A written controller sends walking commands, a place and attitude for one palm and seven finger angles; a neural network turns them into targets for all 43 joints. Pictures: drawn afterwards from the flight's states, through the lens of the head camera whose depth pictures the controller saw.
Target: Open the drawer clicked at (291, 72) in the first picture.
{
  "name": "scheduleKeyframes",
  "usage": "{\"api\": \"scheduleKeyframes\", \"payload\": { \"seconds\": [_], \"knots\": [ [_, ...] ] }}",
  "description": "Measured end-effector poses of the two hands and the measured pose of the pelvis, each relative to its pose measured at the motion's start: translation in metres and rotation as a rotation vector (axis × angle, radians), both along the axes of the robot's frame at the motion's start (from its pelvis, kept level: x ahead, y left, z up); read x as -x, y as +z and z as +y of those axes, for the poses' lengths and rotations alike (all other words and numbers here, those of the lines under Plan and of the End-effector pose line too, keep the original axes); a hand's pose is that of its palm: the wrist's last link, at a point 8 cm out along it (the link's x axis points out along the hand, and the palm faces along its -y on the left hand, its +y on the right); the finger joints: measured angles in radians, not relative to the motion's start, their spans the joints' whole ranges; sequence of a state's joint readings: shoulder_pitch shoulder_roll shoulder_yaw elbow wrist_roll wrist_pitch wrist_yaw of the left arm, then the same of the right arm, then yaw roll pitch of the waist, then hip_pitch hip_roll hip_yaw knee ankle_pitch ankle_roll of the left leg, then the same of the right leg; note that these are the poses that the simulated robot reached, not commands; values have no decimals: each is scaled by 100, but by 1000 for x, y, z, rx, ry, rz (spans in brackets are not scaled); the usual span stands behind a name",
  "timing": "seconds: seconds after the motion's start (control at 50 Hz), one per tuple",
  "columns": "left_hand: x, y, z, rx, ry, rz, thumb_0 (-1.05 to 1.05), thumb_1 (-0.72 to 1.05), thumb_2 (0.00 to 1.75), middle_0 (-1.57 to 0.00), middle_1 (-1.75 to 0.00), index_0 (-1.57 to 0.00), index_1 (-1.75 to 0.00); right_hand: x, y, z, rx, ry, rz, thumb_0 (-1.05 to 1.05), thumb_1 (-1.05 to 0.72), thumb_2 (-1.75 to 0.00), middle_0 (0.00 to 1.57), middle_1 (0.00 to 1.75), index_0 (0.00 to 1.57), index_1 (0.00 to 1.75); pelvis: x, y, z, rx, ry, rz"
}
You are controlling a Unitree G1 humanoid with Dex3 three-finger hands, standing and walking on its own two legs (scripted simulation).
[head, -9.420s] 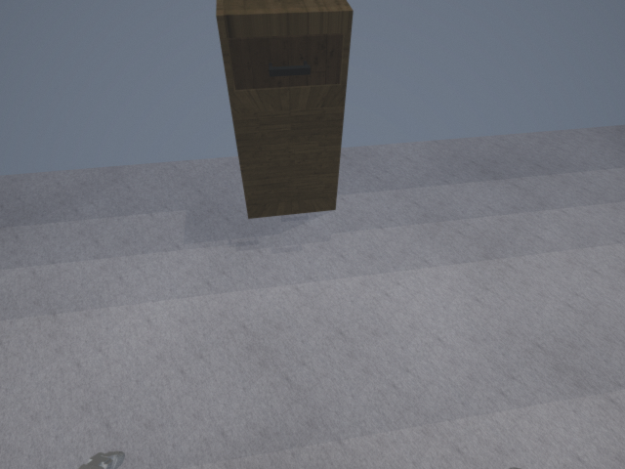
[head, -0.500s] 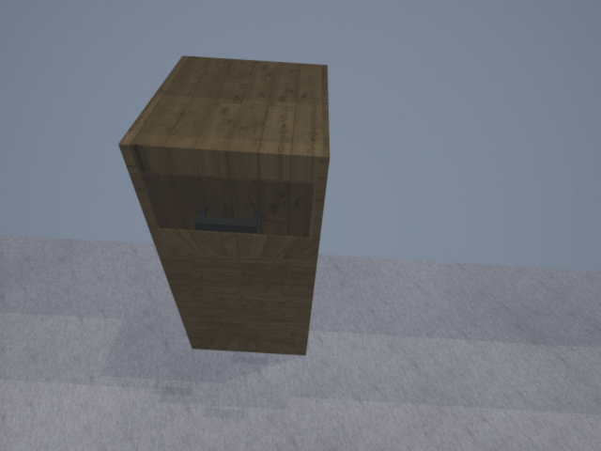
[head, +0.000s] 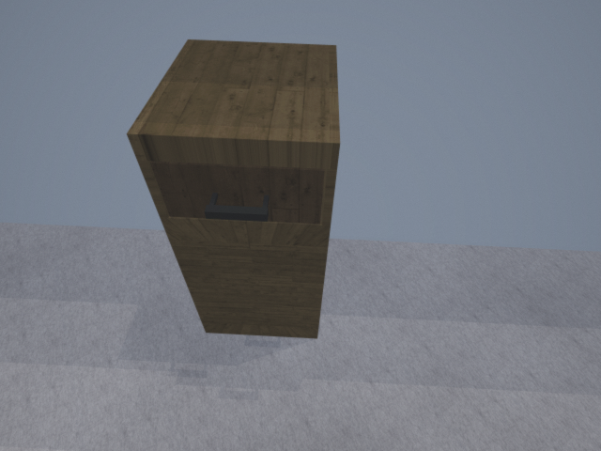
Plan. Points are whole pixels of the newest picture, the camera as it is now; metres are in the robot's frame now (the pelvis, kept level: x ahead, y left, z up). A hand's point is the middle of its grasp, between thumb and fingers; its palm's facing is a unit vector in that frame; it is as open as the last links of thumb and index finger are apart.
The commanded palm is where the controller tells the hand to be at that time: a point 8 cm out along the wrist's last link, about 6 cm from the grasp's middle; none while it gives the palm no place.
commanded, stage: look again from close up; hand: left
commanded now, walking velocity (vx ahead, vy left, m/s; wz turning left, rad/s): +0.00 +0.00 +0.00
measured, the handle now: (238, 205) +0.59 +0.17 -0.07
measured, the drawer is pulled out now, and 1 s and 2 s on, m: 0.00 0.00 0.00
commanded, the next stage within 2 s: shuffle to correct the standing spot in 0.42 s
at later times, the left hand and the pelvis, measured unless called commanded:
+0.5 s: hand out of the picture +0.02 +0.16 -0.18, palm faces +0.05 -0.98 -0.18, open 7.4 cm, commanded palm none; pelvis +0.03 +0.01 +0.00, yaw +0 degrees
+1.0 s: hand out of the picture +0.04 +0.14 -0.18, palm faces +0.05 -0.99 -0.15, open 7.3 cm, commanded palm none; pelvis +0.07 +0.00 +0.00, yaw +0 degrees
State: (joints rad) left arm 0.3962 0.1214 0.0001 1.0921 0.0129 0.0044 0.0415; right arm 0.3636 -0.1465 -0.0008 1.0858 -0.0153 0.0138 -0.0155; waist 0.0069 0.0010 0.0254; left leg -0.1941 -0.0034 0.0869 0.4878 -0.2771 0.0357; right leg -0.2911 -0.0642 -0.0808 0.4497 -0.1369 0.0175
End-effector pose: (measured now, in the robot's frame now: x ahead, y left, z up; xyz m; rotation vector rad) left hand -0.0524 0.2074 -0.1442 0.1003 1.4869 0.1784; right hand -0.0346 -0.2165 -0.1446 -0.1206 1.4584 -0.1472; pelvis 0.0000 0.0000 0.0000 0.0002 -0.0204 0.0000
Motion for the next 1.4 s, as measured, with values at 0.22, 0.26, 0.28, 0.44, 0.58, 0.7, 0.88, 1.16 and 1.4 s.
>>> {"api": "scheduleKeyframes", "payload": {
  "seconds": [0.22, 0.26, 0.28, 0.44, 0.58, 0.7, 0.88, 1.16, 1.4],
  "knots": [
    [-38, -5, -12, 32, -22, -59, 1, 91, 90, -20, -30, -20, -30, -13, -1, 15, -19, -18, -14, 0, -91, -90, 20, 30, 20, 30, -11, 1, 2, 2, -5, -4],
    [-42, -5, -9, 26, -25, -61, 2, 92, 90, -20, -30, -20, -30, -20, -1, 17, -22, -20, -27, 0, -91, -90, 20, 30, 20, 30, -14, 1, 2, 3, -7, -4],
    [-44, -5, -8, 22, -25, -64, 2, 92, 90, -20, -30, -20, -30, -23, -1, 18, -23, -21, -33, 0, -91, -90, 20, 30, 20, 30, -15, 1, 2, 3, -8, -4],
    [-60, -2, 4, -1, -21, -85, 1, 91, 90, -20, -30, -20, -30, -40, -1, 18, -16, -10, -51, 1, -91, -90, 20, 30, 20, 30, -25, 2, 5, 6, -7, -4],
    [-67, -2, 7, -1, -26, -84, 1, 91, 90, -20, -30, -20, -30, -49, 0, 15, -2, -7, -58, 0, -91, -90, 20, 30, 20, 30, -32, 2, 7, 6, -10, -10],
    [-73, -4, 3, 12, -33, -62, 0, 91, 90, -20, -30, -20, -30, -52, -1, 11, 4, -23, -42, 0, -91, -90, 20, 30, 20, 30, -45, 1, 5, 2, -16, -6],
    [-85, -3, -11, 22, -21, -43, 1, 91, 90, -20, -30, -20, -30, -61, -1, 6, 8, -20, -4, 0, -91, -90, 20, 30, 20, 30, -61, 1, -2, 12, -9, 1],
    [-93, -4, -10, 13, -9, -51, 1, 92, 90, -20, -30, -20, -30, -81, -1, 9, 1, 0, -29, 0, -91, -90, 20, 30, 20, 30, -67, 3, -4, 17, 0, -4],
    [-106, -5, 13, -35, -49, -143, 1, 91, 90, -20, -30, -20, -30, -89, -1, -14, 56, 18, -131, 1, -91, -90, 20, 30, 20, 30, -54, -6, -3, 12, 6, -4]
  ]
}}
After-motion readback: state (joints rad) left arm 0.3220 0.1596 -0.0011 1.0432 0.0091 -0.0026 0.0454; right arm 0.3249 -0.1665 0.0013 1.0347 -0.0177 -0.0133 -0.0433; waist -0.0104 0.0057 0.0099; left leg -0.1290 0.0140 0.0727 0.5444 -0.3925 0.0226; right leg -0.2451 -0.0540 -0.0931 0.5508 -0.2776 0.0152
